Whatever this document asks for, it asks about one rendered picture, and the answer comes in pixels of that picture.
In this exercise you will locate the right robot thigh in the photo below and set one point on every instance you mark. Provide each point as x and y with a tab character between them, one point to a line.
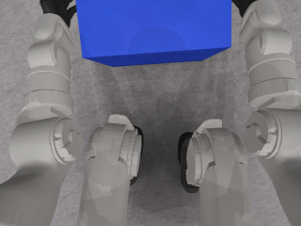
222	179

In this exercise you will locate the left robot forearm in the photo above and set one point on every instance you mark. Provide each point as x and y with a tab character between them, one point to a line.
48	90

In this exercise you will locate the left robot upper arm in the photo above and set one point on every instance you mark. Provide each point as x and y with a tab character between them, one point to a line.
42	152

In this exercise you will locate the robot thigh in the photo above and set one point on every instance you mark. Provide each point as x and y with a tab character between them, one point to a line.
105	191
222	179

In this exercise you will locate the robot left hand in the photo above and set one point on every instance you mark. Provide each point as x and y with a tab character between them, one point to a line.
59	7

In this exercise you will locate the carton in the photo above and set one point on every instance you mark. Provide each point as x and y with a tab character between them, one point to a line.
121	33

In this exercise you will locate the right robot upper arm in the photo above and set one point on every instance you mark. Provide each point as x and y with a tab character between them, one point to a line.
274	136

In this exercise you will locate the robot right hand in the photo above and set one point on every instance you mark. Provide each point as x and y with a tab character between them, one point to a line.
242	5

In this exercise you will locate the left robot thigh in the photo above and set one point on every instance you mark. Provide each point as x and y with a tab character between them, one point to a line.
105	191

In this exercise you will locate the right robot forearm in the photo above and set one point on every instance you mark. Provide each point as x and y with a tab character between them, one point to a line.
269	58

